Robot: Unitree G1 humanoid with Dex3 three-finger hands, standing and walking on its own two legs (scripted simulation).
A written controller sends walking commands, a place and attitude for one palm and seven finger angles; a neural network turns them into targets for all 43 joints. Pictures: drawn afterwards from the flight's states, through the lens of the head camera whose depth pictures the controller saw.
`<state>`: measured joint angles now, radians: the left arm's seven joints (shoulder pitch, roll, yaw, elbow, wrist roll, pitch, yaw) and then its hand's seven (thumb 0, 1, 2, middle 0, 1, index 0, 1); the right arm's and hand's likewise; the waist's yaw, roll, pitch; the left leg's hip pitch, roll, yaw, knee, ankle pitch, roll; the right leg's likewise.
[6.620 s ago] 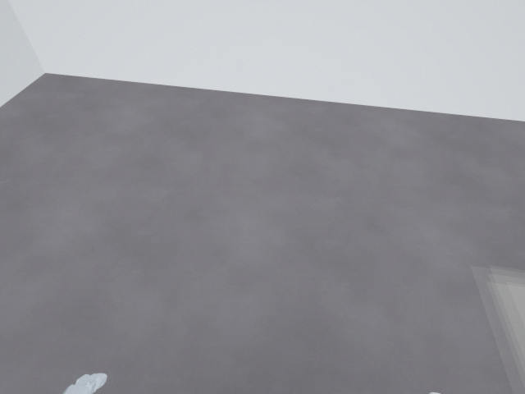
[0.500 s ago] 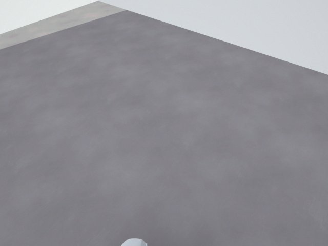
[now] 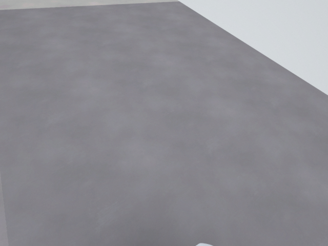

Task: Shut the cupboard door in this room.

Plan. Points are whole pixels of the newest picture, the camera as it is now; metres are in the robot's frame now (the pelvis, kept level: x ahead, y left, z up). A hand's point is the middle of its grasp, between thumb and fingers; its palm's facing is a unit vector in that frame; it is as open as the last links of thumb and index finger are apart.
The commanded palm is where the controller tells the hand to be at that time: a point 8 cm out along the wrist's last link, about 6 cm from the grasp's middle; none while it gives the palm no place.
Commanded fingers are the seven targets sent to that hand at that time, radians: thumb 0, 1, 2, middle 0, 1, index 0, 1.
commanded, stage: turn or walk to find it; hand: left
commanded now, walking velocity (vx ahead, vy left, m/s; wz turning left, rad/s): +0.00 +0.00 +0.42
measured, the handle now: out of the picture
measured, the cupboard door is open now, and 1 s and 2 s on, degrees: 75 75 75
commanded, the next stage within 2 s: none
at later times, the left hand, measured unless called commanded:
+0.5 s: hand out of the picture +0.02 +0.14 -0.15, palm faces +0.21 -0.94 -0.26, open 7.4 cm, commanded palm none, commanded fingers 0.00 0.90 0.90 -0.20 -0.30 -0.20 -0.30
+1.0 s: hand out of the picture -0.13 +0.21 -0.18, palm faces +0.46 -0.86 -0.23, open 7.4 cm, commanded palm none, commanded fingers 0.00 0.90 0.90 -0.20 -0.30 -0.20 -0.30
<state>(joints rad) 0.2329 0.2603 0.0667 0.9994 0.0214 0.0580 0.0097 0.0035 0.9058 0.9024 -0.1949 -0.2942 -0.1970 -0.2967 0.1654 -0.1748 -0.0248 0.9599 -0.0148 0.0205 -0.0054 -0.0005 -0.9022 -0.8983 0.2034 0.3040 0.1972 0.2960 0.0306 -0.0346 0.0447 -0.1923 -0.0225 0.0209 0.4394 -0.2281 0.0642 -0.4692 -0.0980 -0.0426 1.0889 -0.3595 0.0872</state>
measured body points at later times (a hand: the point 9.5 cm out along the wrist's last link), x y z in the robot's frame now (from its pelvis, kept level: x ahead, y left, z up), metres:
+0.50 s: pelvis -0.03 -0.06 +0.00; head -0.01 -0.09 +0.44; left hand +0.01 +0.19 -0.13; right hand +0.03 -0.31 -0.17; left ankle -0.07 +0.08 -0.66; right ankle -0.02 -0.15 -0.74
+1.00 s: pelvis -0.07 +0.00 +0.00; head -0.05 +0.04 +0.45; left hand -0.15 +0.26 -0.16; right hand +0.12 -0.18 -0.13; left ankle -0.11 +0.08 -0.74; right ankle -0.03 -0.16 -0.66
